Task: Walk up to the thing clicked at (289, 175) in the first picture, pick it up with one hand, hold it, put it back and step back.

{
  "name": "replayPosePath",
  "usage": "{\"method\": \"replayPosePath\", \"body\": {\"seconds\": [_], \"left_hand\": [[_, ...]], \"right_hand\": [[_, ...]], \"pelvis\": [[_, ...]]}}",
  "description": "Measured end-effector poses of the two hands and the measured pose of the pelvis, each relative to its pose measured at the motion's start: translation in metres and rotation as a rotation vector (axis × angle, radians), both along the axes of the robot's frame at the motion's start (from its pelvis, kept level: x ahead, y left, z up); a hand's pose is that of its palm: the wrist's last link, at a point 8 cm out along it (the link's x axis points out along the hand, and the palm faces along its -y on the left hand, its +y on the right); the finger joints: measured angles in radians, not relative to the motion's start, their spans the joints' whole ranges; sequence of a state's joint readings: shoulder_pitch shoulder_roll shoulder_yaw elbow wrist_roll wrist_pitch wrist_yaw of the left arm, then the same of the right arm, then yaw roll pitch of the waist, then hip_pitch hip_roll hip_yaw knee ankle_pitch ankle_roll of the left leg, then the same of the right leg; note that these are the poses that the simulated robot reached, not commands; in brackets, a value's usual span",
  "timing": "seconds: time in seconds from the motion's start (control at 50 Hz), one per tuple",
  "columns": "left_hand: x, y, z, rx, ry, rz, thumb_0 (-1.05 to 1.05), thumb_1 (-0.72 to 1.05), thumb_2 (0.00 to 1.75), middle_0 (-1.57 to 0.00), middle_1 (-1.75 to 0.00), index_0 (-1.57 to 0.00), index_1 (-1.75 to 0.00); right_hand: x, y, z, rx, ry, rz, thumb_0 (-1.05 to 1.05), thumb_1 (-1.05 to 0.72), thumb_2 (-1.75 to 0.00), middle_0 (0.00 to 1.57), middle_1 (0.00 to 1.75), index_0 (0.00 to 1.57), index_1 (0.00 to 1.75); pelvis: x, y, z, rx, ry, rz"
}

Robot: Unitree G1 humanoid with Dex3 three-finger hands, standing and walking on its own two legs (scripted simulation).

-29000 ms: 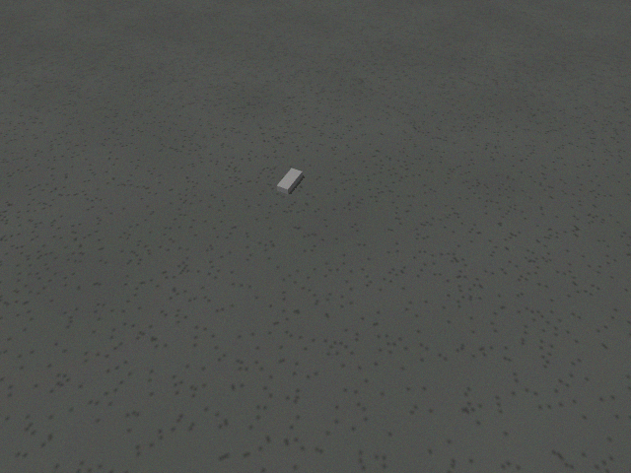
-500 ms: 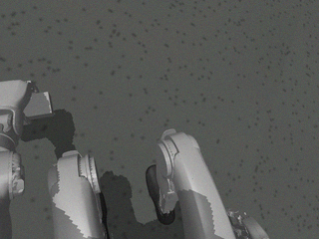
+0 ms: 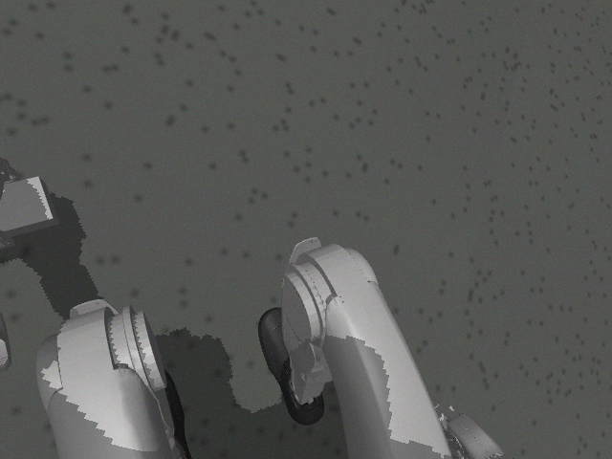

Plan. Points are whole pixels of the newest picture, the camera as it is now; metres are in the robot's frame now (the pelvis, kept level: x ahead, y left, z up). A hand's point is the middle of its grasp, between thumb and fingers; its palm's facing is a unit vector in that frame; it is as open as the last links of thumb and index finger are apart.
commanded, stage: rest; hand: left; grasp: from above
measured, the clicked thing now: out of the picture +0.45 +0.29 -0.25
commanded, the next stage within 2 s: open in 0.94 s
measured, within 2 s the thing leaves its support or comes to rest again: rests again in 0.52 s
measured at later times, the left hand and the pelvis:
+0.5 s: hand out of the picture +0.45 +0.28 -0.25, palm faces -0.44 -0.13 -0.89, open 8.9 cm; pelvis +0.00 +0.01 -0.01, yaw -3 degrees
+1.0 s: hand (1, 216) +0.45 +0.28 -0.26, palm faces -0.45 -0.12 -0.88, open 8.9 cm; pelvis -0.01 +0.01 -0.01, yaw -4 degrees
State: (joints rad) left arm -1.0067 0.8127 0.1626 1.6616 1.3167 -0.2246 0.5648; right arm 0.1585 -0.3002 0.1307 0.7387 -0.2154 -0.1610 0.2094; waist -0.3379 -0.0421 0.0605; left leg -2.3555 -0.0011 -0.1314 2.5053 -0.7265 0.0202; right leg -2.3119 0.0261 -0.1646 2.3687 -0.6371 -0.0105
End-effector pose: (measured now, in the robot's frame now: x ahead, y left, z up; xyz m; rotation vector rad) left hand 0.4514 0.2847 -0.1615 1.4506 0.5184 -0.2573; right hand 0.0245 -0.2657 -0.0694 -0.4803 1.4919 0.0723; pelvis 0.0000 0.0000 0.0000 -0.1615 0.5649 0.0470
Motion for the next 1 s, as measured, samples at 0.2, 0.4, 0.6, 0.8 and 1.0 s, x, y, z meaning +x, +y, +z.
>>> {"method": "replayPosePath", "body": {"seconds": [0.2,0.4,0.6,0.8,1.0], "left_hand": [[-0.001,-0.001,-0.018,-0.02,-0.014,-0.024,0.01,0.17,0.29,-0.86,-0.31,-0.86,-0.31],[0.004,-0.002,-0.027,-0.016,-0.033,-0.011,0.01,0.17,0.29,-0.87,-0.3,-0.86,-0.31],[0.005,-0.003,-0.033,-0.02,-0.024,0.001,0.01,0.17,0.29,-0.87,-0.3,-0.86,-0.31],[0.004,-0.003,-0.037,-0.016,-0.021,-0.013,0.01,0.17,0.29,-0.87,-0.31,-0.86,-0.31],[0.006,-0.005,-0.038,-0.006,-0.021,-0.015,0.01,0.17,0.29,-0.87,-0.3,-0.86,-0.31]], "right_hand": [[-0.009,0.004,0.006,0.003,0.038,0.036,0.0,-0.9,-0.9,0.2,0.3,0.2,0.3],[-0.007,0.008,0.011,0.018,0.026,0.068,0.0,-0.9,-0.9,0.2,0.3,0.2,0.3],[-0.007,0.015,0.015,0.04,0.014,0.093,0.0,-0.91,-0.9,0.2,0.3,0.2,0.3],[-0.009,0.018,0.02,0.048,0.025,0.117,0.0,-0.91,-0.9,0.2,0.3,0.2,0.3],[-0.008,0.019,0.023,0.062,0.018,0.15,0.0,-0.91,-0.9,0.2,0.3,0.2,0.3]], "pelvis": [[0.0,0.002,-0.006,-0.019,-0.025,-0.01],[0.0,0.004,-0.008,-0.039,-0.039,-0.019],[-0.002,0.006,-0.008,-0.052,-0.052,-0.025],[-0.003,0.006,-0.006,-0.061,-0.059,-0.029],[-0.005,0.006,-0.005,-0.066,-0.075,-0.035]]}}
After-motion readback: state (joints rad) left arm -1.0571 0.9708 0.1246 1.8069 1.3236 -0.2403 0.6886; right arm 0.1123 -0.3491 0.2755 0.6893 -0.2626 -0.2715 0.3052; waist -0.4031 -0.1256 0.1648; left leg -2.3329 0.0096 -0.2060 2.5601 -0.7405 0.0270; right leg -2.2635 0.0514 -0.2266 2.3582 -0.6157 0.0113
